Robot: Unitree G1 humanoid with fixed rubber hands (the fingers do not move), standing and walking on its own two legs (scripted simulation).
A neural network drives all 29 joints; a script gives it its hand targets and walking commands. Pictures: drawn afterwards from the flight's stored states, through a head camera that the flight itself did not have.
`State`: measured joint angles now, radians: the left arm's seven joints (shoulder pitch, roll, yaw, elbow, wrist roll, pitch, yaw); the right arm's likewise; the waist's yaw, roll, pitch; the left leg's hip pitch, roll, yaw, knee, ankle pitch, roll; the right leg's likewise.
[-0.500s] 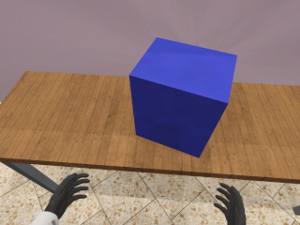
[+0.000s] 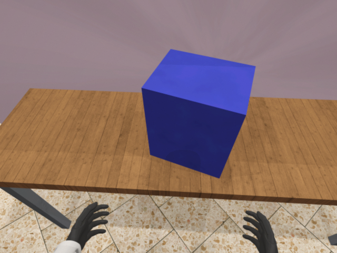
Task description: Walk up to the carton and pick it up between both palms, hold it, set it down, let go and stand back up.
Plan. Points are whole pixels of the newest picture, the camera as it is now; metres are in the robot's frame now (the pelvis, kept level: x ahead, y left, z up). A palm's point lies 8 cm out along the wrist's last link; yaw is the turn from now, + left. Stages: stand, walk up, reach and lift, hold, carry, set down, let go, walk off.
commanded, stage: set down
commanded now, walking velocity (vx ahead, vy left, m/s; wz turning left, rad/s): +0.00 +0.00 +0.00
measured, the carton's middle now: (195, 116) +0.46 -0.03 +0.04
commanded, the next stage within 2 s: let go in 0.18 s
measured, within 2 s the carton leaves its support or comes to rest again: neither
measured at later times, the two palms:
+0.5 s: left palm (84, 241) +0.14 +0.23 -0.07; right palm (270, 250) +0.15 -0.21 -0.08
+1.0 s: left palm out of the picture +0.08 +0.30 -0.09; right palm out of the picture +0.07 -0.30 -0.12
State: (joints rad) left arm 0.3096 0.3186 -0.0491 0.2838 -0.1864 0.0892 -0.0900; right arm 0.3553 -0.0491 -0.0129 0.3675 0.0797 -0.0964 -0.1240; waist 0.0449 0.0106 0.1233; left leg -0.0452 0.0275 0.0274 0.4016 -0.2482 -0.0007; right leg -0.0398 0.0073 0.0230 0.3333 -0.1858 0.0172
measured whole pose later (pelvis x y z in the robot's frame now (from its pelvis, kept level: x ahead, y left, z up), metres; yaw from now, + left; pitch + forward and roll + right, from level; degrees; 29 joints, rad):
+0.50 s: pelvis +0.01 -0.01 +0.00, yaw +0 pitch -5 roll -1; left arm 0.26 0.26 -0.03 0.42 -0.10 0.12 -0.03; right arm 0.25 -0.11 -0.03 0.60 0.02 -0.15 -0.04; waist 0.03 0.01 0.10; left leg -0.06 0.03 0.02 0.39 -0.25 -0.01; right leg -0.06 0.01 0.01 0.35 -0.20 0.01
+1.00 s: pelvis +0.00 +0.00 +0.00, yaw +1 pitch -2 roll +0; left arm 0.25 0.35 0.01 0.85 0.03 -0.02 -0.02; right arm 0.22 -0.36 -0.05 0.99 -0.04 -0.01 0.02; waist 0.00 0.03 -0.01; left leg -0.14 0.00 0.03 0.44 -0.26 0.01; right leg -0.17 -0.02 0.01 0.46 -0.25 0.02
